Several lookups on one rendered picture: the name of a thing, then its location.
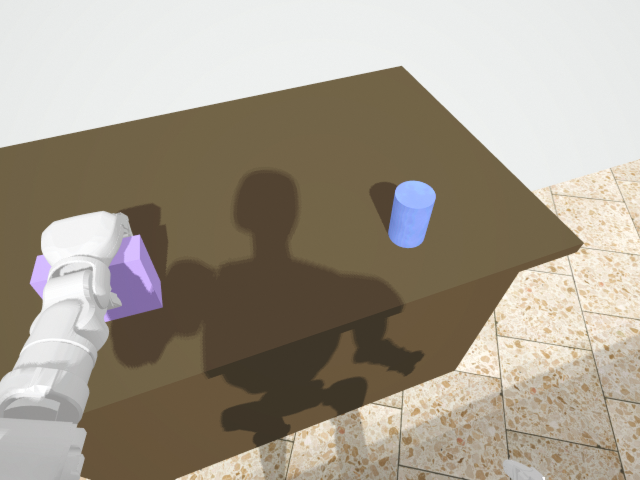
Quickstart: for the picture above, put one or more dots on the left robot forearm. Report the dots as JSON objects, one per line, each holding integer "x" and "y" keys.
{"x": 49, "y": 380}

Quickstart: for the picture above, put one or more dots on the table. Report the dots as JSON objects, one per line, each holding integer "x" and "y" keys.
{"x": 285, "y": 303}

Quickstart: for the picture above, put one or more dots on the right robot hand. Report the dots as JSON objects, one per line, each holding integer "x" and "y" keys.
{"x": 518, "y": 471}

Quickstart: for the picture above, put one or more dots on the left robot hand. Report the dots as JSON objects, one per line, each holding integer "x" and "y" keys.
{"x": 98, "y": 235}

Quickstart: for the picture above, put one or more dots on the robot left upper arm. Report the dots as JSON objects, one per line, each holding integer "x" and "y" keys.
{"x": 40, "y": 450}

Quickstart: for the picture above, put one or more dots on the sponge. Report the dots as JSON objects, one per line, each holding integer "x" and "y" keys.
{"x": 132, "y": 277}

